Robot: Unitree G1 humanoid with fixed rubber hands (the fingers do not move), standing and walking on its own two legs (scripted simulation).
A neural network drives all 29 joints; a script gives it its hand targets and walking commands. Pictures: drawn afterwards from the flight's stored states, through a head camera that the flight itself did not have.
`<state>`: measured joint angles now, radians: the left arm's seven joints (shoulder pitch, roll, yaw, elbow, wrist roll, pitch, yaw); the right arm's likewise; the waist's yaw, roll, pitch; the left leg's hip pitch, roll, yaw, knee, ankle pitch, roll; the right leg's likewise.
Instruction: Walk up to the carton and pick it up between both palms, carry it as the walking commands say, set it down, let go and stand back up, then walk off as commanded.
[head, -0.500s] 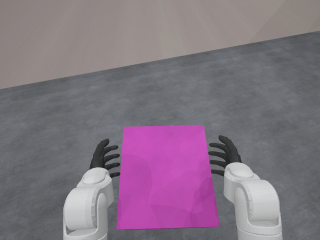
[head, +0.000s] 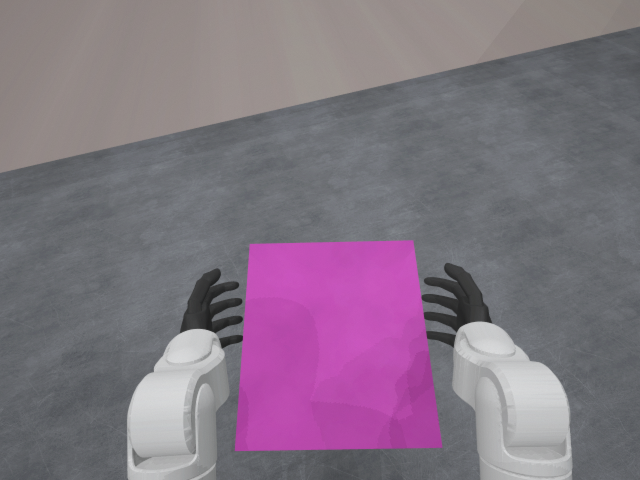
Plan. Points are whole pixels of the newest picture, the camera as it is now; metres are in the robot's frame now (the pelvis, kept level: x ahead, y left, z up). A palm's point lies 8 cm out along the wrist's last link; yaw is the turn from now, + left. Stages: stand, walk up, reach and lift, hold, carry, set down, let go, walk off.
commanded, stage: carry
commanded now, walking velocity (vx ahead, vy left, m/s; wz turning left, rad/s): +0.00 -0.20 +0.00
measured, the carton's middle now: (333, 347) +0.30 +0.00 +0.00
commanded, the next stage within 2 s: none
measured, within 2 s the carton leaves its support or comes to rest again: neither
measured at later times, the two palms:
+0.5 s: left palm (382, 366) +0.23 -0.05 +0.10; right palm out of the picture +0.22 -0.33 +0.09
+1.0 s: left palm (560, 393) +0.19 -0.21 +0.10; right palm out of the picture +0.19 -0.49 +0.09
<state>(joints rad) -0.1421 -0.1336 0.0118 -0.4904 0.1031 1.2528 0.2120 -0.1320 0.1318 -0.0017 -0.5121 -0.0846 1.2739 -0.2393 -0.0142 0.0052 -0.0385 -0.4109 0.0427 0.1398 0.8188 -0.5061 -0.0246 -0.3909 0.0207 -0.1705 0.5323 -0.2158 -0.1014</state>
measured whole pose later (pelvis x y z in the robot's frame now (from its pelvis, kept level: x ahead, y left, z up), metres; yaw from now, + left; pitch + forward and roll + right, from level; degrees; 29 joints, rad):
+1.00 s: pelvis -0.07 -0.35 -0.01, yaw -1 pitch +4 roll -2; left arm -0.15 -0.13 0.00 -0.48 0.09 1.28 0.23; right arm -0.14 0.13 -0.02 -0.49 -0.10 1.28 -0.23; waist 0.02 0.06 -0.06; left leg -0.40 0.25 0.07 0.69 -0.39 -0.10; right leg -0.38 -0.04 -0.10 0.57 -0.24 0.03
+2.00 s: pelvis -0.12 -0.44 +0.01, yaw +1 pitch +3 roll +0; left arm -0.15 -0.13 0.01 -0.45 0.11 1.32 0.23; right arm -0.16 0.14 -0.02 -0.44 -0.09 1.31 -0.23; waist -0.01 0.00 -0.10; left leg -0.28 0.05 0.14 0.47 -0.24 0.02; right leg -0.32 0.06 -0.18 0.33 -0.08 -0.09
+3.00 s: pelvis -0.10 -0.38 +0.00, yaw +2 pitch +2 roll -1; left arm -0.15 -0.13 0.02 -0.39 0.12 1.25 0.21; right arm -0.16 0.14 -0.03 -0.39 -0.10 1.25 -0.21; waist -0.01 0.00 -0.09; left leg -0.25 -0.04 0.16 0.50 -0.31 0.10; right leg -0.35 -0.03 -0.15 0.50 -0.19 -0.03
